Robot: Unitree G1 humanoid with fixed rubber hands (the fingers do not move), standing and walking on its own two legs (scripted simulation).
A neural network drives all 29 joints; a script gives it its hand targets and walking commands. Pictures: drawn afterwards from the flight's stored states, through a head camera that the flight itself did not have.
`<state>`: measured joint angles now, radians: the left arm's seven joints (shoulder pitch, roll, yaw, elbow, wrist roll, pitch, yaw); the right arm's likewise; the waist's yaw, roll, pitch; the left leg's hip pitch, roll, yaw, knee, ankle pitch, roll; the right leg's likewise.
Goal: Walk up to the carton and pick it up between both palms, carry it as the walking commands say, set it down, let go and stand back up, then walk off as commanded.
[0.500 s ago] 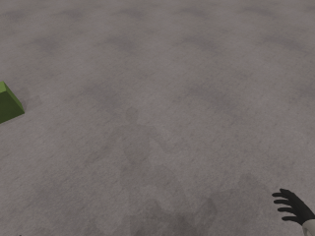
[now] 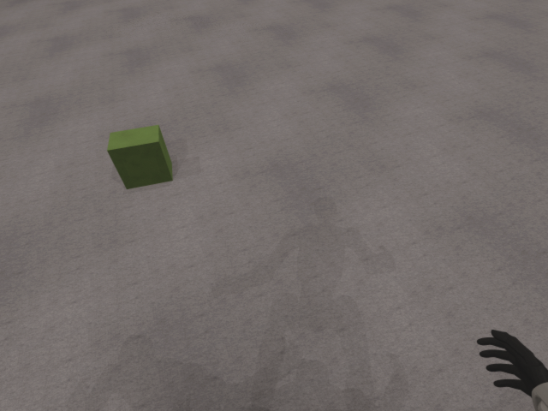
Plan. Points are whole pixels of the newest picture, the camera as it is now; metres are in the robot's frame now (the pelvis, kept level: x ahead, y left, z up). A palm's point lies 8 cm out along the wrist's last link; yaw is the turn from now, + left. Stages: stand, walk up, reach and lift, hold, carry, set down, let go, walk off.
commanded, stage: walk up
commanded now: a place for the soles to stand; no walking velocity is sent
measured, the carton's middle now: (142, 157) +1.46 +0.87 -0.63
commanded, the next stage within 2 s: none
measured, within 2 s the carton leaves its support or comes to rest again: neither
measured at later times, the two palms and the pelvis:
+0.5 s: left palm (18, 335) +0.24 +0.46 -0.03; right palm (419, 290) +0.38 -0.23 -0.10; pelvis +0.22 +0.08 -0.01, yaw +11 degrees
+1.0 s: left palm out of the picture +0.36 +0.61 -0.09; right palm (311, 183) +0.63 -0.02 -0.05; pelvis +0.41 +0.27 +0.01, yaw +16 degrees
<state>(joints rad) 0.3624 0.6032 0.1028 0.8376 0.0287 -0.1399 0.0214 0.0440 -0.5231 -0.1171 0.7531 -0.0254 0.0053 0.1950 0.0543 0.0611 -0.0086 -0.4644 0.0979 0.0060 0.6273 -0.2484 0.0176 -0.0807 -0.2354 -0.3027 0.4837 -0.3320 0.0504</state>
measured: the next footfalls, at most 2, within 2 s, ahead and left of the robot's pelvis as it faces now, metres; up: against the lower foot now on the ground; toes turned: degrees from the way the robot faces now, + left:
left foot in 0.02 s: +0.15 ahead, +0.15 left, +0.00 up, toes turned +4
right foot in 0.38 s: +0.34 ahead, -0.02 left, +0.00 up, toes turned +0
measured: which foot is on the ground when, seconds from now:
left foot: up 0.00-0.00, down 0.02-0.38, up 0.40-0.76, down 0.78-1.00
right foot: down 0.00-0.02, up 0.04-0.36, down 0.38-0.80, up 0.82-1.00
